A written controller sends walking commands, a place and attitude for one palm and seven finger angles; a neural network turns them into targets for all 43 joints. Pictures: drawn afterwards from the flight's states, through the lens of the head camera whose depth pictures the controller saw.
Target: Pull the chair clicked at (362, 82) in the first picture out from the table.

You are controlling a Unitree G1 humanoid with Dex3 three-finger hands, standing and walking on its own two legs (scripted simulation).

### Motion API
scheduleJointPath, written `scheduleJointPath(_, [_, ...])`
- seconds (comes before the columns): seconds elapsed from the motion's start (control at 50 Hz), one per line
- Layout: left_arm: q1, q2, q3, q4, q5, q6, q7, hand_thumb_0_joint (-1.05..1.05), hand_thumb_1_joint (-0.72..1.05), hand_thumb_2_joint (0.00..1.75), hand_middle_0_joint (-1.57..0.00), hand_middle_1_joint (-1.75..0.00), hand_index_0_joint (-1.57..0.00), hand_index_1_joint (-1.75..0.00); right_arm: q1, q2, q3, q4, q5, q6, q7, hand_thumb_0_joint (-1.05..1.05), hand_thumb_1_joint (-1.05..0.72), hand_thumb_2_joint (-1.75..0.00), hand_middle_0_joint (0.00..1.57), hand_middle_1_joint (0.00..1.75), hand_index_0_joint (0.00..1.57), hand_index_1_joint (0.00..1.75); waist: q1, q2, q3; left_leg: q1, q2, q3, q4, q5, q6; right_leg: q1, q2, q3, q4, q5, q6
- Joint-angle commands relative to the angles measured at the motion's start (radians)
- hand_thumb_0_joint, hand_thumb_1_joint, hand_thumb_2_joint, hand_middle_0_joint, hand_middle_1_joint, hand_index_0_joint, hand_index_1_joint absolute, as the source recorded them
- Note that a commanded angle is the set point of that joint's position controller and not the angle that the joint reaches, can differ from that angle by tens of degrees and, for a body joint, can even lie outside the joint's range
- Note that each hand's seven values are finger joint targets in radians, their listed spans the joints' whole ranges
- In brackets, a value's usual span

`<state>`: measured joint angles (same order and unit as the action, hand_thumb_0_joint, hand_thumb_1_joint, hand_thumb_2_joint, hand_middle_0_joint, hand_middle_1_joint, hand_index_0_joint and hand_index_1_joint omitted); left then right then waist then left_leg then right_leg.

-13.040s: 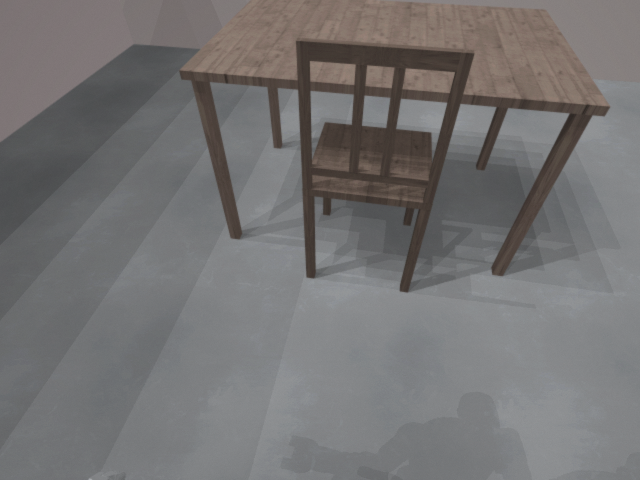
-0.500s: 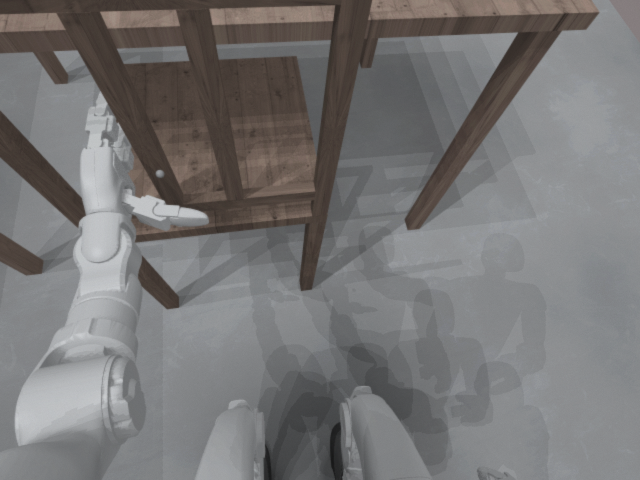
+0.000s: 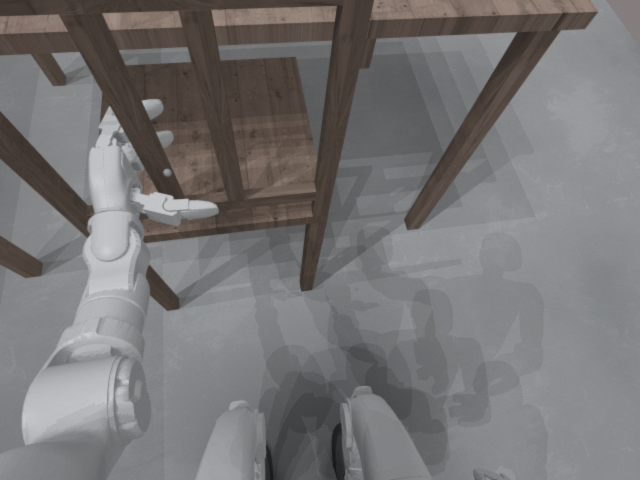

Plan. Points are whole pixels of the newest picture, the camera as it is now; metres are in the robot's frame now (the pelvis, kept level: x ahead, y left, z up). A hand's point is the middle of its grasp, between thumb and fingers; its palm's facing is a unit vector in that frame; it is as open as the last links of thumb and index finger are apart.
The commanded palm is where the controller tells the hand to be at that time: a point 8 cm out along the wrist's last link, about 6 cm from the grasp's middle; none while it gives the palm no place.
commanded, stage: hook a spindle and tug to test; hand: left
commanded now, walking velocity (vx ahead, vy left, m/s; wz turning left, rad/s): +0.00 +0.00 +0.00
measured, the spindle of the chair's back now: (141, 134) +0.52 +0.19 +0.06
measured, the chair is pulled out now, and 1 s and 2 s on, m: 0.00 0.02 0.14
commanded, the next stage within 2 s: step backward, pulling the chair out in 1.04 s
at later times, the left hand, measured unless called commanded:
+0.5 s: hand (166, 168) +0.49 +0.16 +0.03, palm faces +0.12 -0.99 -0.01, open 5.8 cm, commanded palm +0.44 +0.20 +0.03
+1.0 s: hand (171, 186) +0.46 +0.15 +0.03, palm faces +0.12 -0.99 -0.01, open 5.8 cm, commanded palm +0.42 +0.19 +0.03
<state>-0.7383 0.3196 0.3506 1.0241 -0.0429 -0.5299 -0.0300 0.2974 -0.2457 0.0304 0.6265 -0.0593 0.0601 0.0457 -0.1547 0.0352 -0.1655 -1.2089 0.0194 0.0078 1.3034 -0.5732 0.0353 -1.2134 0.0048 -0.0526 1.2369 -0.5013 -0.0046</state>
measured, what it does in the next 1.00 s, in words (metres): stands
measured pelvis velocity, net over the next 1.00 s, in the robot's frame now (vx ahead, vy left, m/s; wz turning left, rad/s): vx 0.03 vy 0.00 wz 0.00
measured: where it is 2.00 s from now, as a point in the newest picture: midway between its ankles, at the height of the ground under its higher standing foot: outside the picture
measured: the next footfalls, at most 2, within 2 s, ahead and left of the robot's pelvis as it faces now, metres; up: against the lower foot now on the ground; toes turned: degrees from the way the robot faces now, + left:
none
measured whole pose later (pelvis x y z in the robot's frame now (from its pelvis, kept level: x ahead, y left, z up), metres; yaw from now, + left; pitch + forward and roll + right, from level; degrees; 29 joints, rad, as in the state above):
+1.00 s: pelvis +0.03 +0.00 +0.01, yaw +0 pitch +27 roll -2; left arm -0.50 0.23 0.27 0.76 -0.11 -0.48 -0.01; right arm 0.28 -0.24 0.00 0.60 -0.04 0.04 0.05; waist -0.11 0.03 -0.18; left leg -1.11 0.02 0.02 1.23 -0.59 0.03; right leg -1.13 0.01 -0.04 1.18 -0.52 -0.01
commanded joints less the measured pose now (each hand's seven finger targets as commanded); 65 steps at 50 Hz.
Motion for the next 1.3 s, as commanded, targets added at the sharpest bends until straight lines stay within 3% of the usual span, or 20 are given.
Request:
scheduleJointPath(0.0, [-0.389, 0.171, -0.006, -0.231, -0.012, -0.08, -0.002, 0.0, 0.0, 0.52, -0.48, -1.4, -0.48, -1.4, 0.14, -0.174, -0.072, -0.058, -0.002, -0.027, -0.007, 0.0, -0.9, -0.9, 0.2, 0.3, 0.2, 0.3, -0.011, 0.082, -0.523, 0.384, -0.005, -0.066, -0.147, 0.427, -0.031, 0.269, 0.022, 0.02, -0.131, 0.297, -0.027])
scheduleJointPath(0.24, [-0.367, 0.173, -0.01, -0.23, -0.015, -0.076, -0.014, 0.0, 0.68, 0.8, -0.5, -1.45, -0.5, -1.45, 0.149, -0.177, -0.075, -0.056, -0.001, -0.025, -0.007, 0.0, -0.9, -0.9, 0.2, 0.3, 0.2, 0.3, -0.006, 0.092, -0.523, 0.382, -0.007, -0.061, -0.146, 0.447, -0.029, 0.282, 0.023, 0.024, -0.13, 0.321, -0.029])
scheduleJointPath(0.28, [-0.358, 0.118, -0.05, -0.244, -0.017, -0.074, -0.016, 0.0, 0.79, 0.85, -0.5, -1.45, -0.5, -1.45, 0.144, -0.171, -0.076, -0.056, 0.001, -0.023, -0.003, 0.0, -0.9, -0.9, 0.2, 0.3, 0.2, 0.3, -0.01, 0.112, -0.537, 0.425, -0.003, -0.065, -0.148, 0.488, -0.036, 0.263, 0.022, 0.016, -0.131, 0.335, -0.028])
scheduleJointPath(0.32, [-0.324, 0.175, 0.006, -0.215, -0.023, -0.066, -0.01, 0.0, 0.9, 0.9, -0.5, -1.45, -0.5, -1.45, 0.148, -0.179, -0.077, -0.054, 0.0, -0.02, -0.003, 0.0, -0.9, -0.9, 0.2, 0.3, 0.2, 0.3, 0.0, 0.062, -0.517, 0.371, -0.006, -0.054, -0.144, 0.452, -0.028, 0.298, 0.024, 0.025, -0.139, 0.334, -0.027])
scheduleJointPath(0.38, [-0.351, 0.14, -0.032, -0.222, -0.017, -0.069, -0.018, 0.0, 0.9, 0.9, -0.5, -1.45, -0.5, -1.45, 0.143, -0.172, -0.075, -0.055, 0.002, -0.021, -0.005, 0.0, -0.9, -0.9, 0.2, 0.3, 0.2, 0.3, -0.012, 0.079, -0.497, 0.364, -0.008, -0.055, -0.15, 0.434, -0.025, 0.288, 0.021, 0.025, -0.138, 0.326, -0.026])
scheduleJointPath(0.46, [-0.262, 0.165, -0.008, -0.273, -0.022, -0.064, -0.022, 0.0, 0.9, 0.9, -0.5, -1.45, -0.5, -1.45, 0.146, -0.174, -0.079, -0.07, 0.004, -0.016, -0.001, 0.0, -0.9, -0.9, 0.2, 0.3, 0.2, 0.3, 0.018, 0.088, -0.544, 0.402, -0.005, -0.053, -0.154, 0.506, -0.033, 0.321, 0.023, 0.023, -0.13, 0.375, -0.029])
scheduleJointPath(0.5, [-0.211, 0.1, -0.057, -0.296, -0.025, -0.055, -0.024, 0.0, 0.9, 0.9, -0.5, -1.45, -0.5, -1.45, 0.137, -0.164, -0.08, -0.078, 0.008, -0.017, 0.005, 0.0, -0.9, -0.9, 0.2, 0.3, 0.2, 0.3, 0.017, 0.107, -0.532, 0.426, -0.003, -0.048, -0.158, 0.534, -0.035, 0.316, 0.024, 0.022, -0.139, 0.39, -0.029])
scheduleJointPath(0.56, [-0.152, 0.13, -0.03, -0.327, -0.032, -0.05, -0.02, 0.0, 0.9, 0.9, -0.5, -1.45, -0.5, -1.45, 0.138, -0.168, -0.082, -0.083, 0.011, -0.019, 0.004, 0.0, -0.9, -0.9, 0.2, 0.3, 0.2, 0.3, 0.033, 0.079, -0.531, 0.415, 0.0, -0.047, -0.167, 0.542, -0.035, 0.347, 0.024, 0.024, -0.139, 0.407, -0.03])
scheduleJointPath(0.58, [-0.151, 0.091, -0.062, -0.347, -0.036, -0.048, -0.02, 0.0, 0.9, 0.9, -0.5, -1.45, -0.5, -1.45, 0.133, -0.163, -0.082, -0.088, 0.013, -0.02, 0.005, 0.0, -0.9, -0.9, 0.2, 0.3, 0.2, 0.3, 0.024, 0.08, -0.527, 0.42, -0.001, -0.043, -0.167, 0.548, -0.032, 0.347, 0.025, 0.025, -0.143, 0.418, -0.027])
scheduleJointPath(0.72, [-0.097, 0.087, -0.058, -0.361, -0.037, -0.042, -0.008, 0.0, 0.9, 0.9, -0.5, -1.45, -0.5, -1.45, 0.13, -0.161, -0.086, -0.083, 0.014, -0.03, 0.001, 0.0, -0.9, -0.9, 0.2, 0.3, 0.2, 0.3, 0.026, 0.036, -0.492, 0.384, -0.003, -0.035, -0.169, 0.523, -0.03, 0.368, 0.022, 0.028, -0.145, 0.426, -0.025])
scheduleJointPath(0.76, [-0.076, 0.073, -0.073, -0.409, -0.04, -0.048, -0.011, 0.0, 0.9, 0.9, -0.5, -1.45, -0.5, -1.45, 0.127, -0.158, -0.087, -0.087, 0.015, -0.036, 0.001, 0.0, -0.9, -0.9, 0.2, 0.3, 0.2, 0.3, 0.037, 0.082, -0.519, 0.432, 0.0, -0.04, -0.17, 0.587, -0.037, 0.36, 0.019, 0.026, -0.137, 0.452, -0.027])
scheduleJointPath(0.92, [0.035, 0.023, -0.116, -0.473, -0.052, -0.035, -0.011, 0.0, 0.9, 0.9, -0.5, -1.45, -0.5, -1.45, 0.111, -0.149, -0.092, -0.098, 0.021, -0.046, 0.003, 0.0, -0.9, -0.9, 0.2, 0.3, 0.2, 0.3, 0.052, 0.048, -0.506, 0.438, 0.0, -0.034, -0.178, 0.622, -0.036, 0.404, 0.017, 0.025, -0.147, 0.49, -0.028])
scheduleJointPath(0.96, [0.076, 0.052, -0.091, -0.507, -0.056, -0.04, -0.008, 0.0, 0.9, 0.9, -0.5, -1.45, -0.5, -1.45, 0.107, -0.15, -0.092, -0.106, 0.022, -0.05, 0.001, 0.0, -0.9, -0.9, 0.2, 0.3, 0.2, 0.3, 0.067, 0.047, -0.522, 0.427, -0.002, -0.031, -0.18, 0.632, -0.035, 0.435, 0.015, 0.031, -0.142, 0.52, -0.029])
scheduleJointPath(1.08, [0.005, 0.034, -0.109, -0.495, -0.052, -0.047, -0.004, 0.0, 0.9, 0.9, -0.5, -1.45, -0.5, -1.45, 0.089, -0.144, -0.087, -0.092, 0.022, -0.062, -0.009, 0.0, -0.9, -0.9, 0.2, 0.3, 0.2, 0.3, 0.041, 0.019, -0.46, 0.374, -0.008, -0.025, -0.169, 0.532, -0.028, 0.41, 0.011, 0.035, -0.141, 0.475, -0.025])
scheduleJointPath(1.12, [-0.049, 0.035, -0.116, -0.511, -0.049, -0.052, -0.005, 0.0, 0.9, 0.9, -0.5, -1.45, -0.5, -1.45, 0.083, -0.144, -0.085, -0.09, 0.021, -0.067, -0.013, 0.0, -0.9, -0.9, 0.2, 0.3, 0.2, 0.3, 0.036, 0.058, -0.479, 0.39, -0.01, -0.024, -0.165, 0.532, -0.03, 0.395, 0.009, 0.038, -0.138, 0.465, -0.026])
scheduleJointPath(1.14, [-0.181, 0.295, -0.063, -0.631, 0.04, 0.077, 0.077, 0.0, 0.9, 0.9, -0.5, -1.45, -0.5, -1.45, 0.142, -0.131, -0.088, -0.163, 0.087, 0.005, -0.041, 0.0, -0.9, -0.9, 0.2, 0.3, 0.2, 0.3, 0.083, 0.105, -0.685, 0.694, -0.007, 0.015, -0.346, 0.49, -0.008, 0.782, -0.059, 0.135, -0.336, 0.535, -0.043])
scheduleJointPath(1.16, [-0.254, 0.269, -0.111, -0.741, 0.035, 0.131, 0.102, 0.0, 0.9, 0.9, -0.5, -1.45, -0.5, -1.45, 0.155, -0.127, -0.101, -0.18, 0.102, 0.022, -0.074, 0.0, -0.9, -0.9, 0.2, 0.3, 0.2, 0.3, 0.064, 0.128, -0.684, 0.751, -0.012, 0.019, -0.411, 0.528, -0.006, 0.885, -0.064, 0.138, -0.388, 0.7, -0.038])
scheduleJointPath(1.18, [-0.178, 0.228, -0.123, -0.679, 0.038, 0.188, 0.121, 0.0, 0.9, 0.9, -0.5, -1.45, -0.5, -1.45, 0.123, -0.117, -0.098, -0.176, 0.11, 0.034, -0.094, 0.0, -0.9, -0.9, 0.2, 0.3, 0.2, 0.3, 0.059, 0.148, -0.638, 0.756, -0.007, 0.011, -0.433, 0.562, -0.011, 0.872, -0.076, 0.133, -0.394, 0.751, -0.036])
scheduleJointPath(1.24, [-0.01, 0.089, -0.221, -0.395, 0.045, 0.311, 0.149, 0.0, 0.9, 0.9, -0.5, -1.45, -0.5, -1.45, 0.099, -0.116, -0.075, -0.134, 0.117, 0.064, -0.126, 0.0, -0.9, -0.9, 0.2, 0.3, 0.2, 0.3, 0.037, -0.018, -0.384, 0.691, 0.022, -0.018, -0.523, 0.488, -0.006, 0.851, -0.095, 0.104, -0.477, 0.714, -0.013])
scheduleJointPath(1.28, [-0.048, 0.103, -0.222, -0.308, 0.045, 0.326, 0.162, 0.0, 0.9, 0.9, -0.5, -1.45, -0.5, -1.45, 0.095, -0.132, -0.068, -0.102, 0.117, 0.071, -0.14, 0.0, -0.9, -0.9, 0.2, 0.3, 0.2, 0.3, 0.041, -0.025, -0.298, 0.741, 0.061, -0.049, -0.601, 0.592, -0.005, 0.862, -0.105, 0.096, -0.508, 0.771, -0.003])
